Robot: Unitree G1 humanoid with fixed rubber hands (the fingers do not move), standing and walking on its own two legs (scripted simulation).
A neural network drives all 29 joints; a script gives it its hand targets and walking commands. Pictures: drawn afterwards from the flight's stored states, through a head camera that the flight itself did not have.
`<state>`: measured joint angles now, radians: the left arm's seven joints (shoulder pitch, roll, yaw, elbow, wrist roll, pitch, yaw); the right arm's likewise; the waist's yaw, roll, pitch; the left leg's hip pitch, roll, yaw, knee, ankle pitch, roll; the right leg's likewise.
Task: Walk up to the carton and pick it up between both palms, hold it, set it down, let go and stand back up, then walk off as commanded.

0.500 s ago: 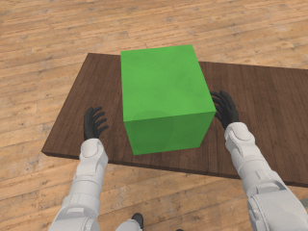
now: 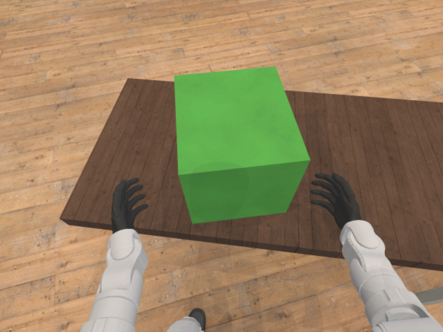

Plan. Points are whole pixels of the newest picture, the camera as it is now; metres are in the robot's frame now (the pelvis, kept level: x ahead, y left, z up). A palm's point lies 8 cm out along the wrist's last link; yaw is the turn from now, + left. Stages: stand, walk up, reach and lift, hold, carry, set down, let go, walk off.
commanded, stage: set down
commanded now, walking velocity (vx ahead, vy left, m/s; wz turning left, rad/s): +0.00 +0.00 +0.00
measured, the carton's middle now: (232, 147) +0.49 +0.06 -0.03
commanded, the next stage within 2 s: none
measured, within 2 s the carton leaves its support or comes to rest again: neither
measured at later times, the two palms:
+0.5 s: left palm (119, 254) +0.22 +0.23 -0.02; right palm (357, 251) +0.30 -0.20 -0.04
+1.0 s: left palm (126, 267) +0.21 +0.22 -0.04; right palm (365, 271) +0.27 -0.22 -0.05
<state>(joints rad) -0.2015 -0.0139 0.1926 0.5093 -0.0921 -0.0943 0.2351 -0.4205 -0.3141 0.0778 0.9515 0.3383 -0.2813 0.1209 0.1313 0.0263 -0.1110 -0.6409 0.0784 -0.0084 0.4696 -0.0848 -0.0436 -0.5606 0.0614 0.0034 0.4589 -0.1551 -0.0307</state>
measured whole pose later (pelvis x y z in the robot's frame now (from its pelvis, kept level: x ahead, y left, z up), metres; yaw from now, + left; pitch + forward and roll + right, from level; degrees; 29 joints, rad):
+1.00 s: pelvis +0.01 +0.00 +0.00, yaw +0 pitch +10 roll -1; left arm 0.11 -0.01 0.08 0.36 -0.08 -0.14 0.23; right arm -0.06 -0.32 0.07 0.87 0.35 -0.41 0.20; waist 0.13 -0.03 -0.02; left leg -0.53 0.08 -0.01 0.47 -0.12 -0.04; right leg -0.44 0.06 0.00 0.46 -0.19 -0.03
